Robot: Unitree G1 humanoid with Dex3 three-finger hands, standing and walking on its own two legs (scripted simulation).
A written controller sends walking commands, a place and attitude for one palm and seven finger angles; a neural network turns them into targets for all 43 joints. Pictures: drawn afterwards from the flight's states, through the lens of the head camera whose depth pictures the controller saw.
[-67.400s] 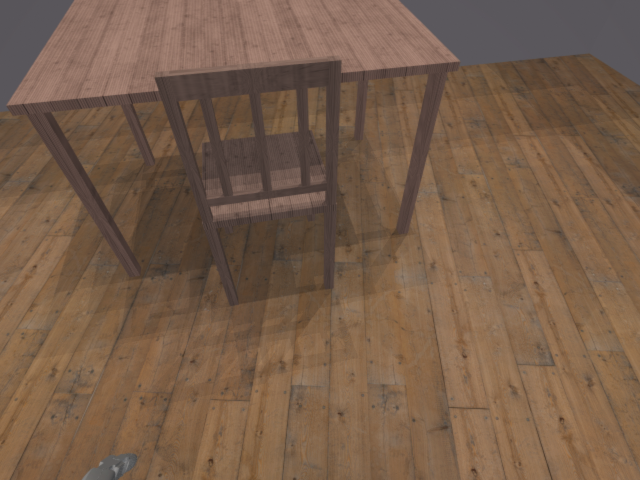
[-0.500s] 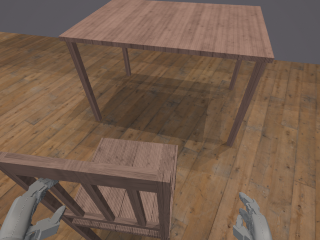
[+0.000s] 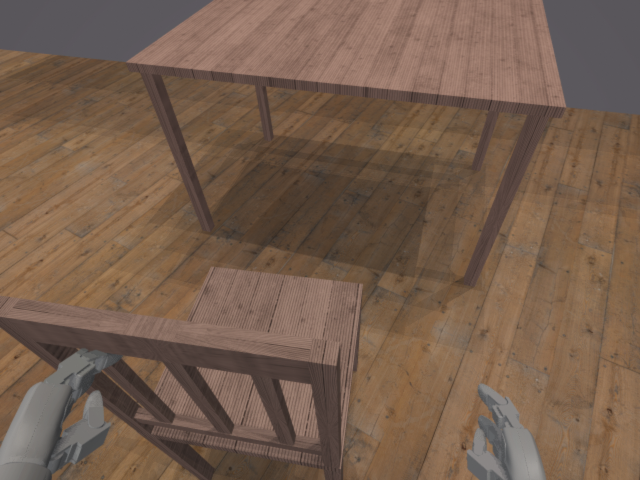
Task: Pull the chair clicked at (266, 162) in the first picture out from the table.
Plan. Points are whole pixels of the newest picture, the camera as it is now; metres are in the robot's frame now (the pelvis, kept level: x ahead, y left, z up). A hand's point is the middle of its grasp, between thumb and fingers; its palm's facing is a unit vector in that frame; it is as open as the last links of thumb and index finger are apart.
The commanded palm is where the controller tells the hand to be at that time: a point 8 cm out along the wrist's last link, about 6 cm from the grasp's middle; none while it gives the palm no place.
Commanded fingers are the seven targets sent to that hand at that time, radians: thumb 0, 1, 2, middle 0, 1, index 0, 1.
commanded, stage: step back with the hand held close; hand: left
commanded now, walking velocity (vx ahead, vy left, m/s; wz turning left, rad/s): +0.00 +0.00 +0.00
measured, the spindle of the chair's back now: (203, 397) +0.23 +0.21 -0.08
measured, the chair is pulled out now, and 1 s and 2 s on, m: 0.62 0.63 0.63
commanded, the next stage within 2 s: stop stepping back and stand still in 0.76 s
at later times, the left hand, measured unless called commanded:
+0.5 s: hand (25, 463) +0.09 +0.25 +0.15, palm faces +0.19 -0.78 -0.60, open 6.6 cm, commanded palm +0.04 +0.30 +0.20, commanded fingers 0.00 0.90 0.90 -0.20 -0.30 -0.20 -0.30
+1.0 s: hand out of the picture -0.07 +0.26 +0.23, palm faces +0.42 -0.76 -0.49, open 7.4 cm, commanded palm -0.15 +0.33 +0.20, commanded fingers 0.00 0.90 0.90 -0.20 -0.30 -0.20 -0.30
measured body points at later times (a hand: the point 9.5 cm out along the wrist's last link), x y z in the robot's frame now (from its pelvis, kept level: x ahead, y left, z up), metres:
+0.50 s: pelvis -0.10 +0.00 +0.00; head -0.05 +0.01 +0.45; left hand +0.08 +0.29 +0.18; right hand +0.09 -0.24 -0.08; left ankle -0.05 +0.18 -0.72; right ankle +0.00 -0.16 -0.72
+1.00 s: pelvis -0.27 +0.02 -0.02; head -0.27 +0.06 +0.43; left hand -0.10 +0.30 +0.25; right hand -0.18 -0.23 -0.10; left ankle -0.07 +0.18 -0.71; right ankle -0.33 -0.09 -0.68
